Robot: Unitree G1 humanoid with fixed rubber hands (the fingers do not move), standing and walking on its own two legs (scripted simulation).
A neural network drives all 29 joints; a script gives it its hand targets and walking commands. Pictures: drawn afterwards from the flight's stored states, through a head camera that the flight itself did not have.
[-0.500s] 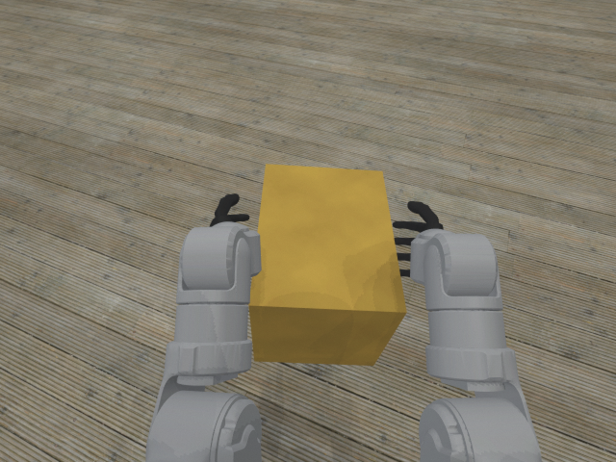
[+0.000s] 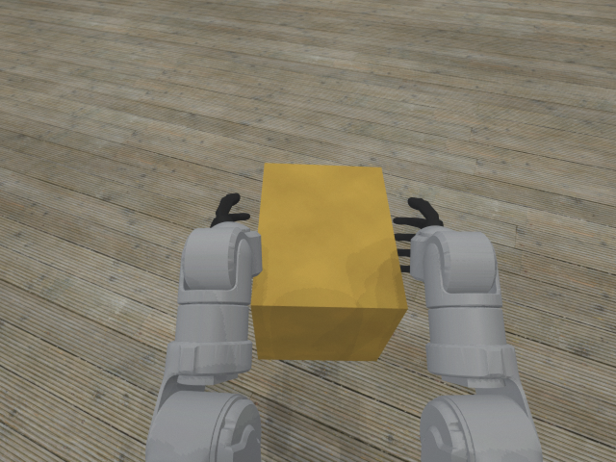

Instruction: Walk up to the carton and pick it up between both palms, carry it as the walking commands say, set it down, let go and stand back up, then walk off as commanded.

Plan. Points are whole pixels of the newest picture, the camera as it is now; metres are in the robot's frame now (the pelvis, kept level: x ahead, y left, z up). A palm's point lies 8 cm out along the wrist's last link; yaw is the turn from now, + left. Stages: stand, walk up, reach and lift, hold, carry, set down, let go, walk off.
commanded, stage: carry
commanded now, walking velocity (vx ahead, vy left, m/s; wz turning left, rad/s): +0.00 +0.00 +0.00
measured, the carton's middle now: (320, 262) +0.40 -0.01 +0.01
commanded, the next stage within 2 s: hold in 0.62 s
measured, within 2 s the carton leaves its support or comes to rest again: neither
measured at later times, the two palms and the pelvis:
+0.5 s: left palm (225, 247) +0.35 +0.10 +0.11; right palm (429, 246) +0.35 -0.14 +0.10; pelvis +0.00 +0.00 +0.00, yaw +0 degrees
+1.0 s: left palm (215, 277) +0.32 +0.12 +0.09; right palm (433, 301) +0.29 -0.14 +0.07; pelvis -0.01 +0.00 +0.00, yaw +0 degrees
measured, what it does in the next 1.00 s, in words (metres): stands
